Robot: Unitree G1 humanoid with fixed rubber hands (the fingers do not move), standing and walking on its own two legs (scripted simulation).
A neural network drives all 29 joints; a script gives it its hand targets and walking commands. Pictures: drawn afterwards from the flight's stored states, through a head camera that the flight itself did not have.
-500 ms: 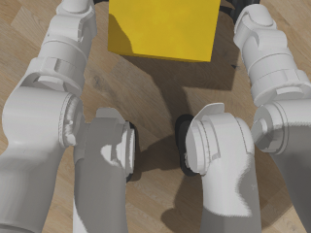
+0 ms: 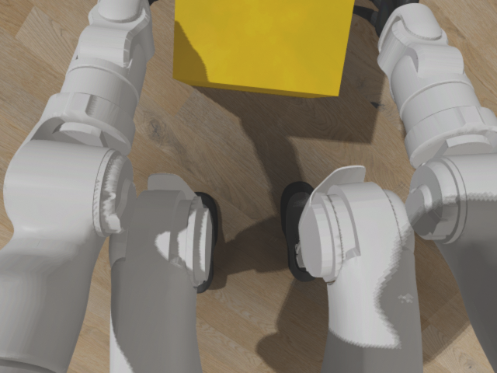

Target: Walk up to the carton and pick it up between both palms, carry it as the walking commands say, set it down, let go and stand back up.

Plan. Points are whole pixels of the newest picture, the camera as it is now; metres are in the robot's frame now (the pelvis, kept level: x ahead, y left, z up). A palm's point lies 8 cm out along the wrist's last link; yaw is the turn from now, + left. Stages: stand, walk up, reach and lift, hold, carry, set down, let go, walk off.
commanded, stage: set down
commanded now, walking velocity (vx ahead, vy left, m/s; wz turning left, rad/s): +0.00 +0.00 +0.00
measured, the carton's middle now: out of the picture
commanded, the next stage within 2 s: let go in 1.88 s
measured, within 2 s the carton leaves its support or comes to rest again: neither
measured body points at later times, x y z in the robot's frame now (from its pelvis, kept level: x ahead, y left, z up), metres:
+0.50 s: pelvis +0.00 +0.00 +0.00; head +0.37 +0.00 +0.24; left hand +0.55 +0.17 -0.20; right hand +0.53 -0.23 -0.19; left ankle +0.11 +0.10 -0.31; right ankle +0.12 -0.11 -0.31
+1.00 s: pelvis -0.01 +0.00 +0.08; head +0.35 -0.02 +0.33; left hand +0.57 +0.17 -0.05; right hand +0.53 -0.21 -0.06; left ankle +0.10 +0.10 -0.31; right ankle +0.12 -0.11 -0.31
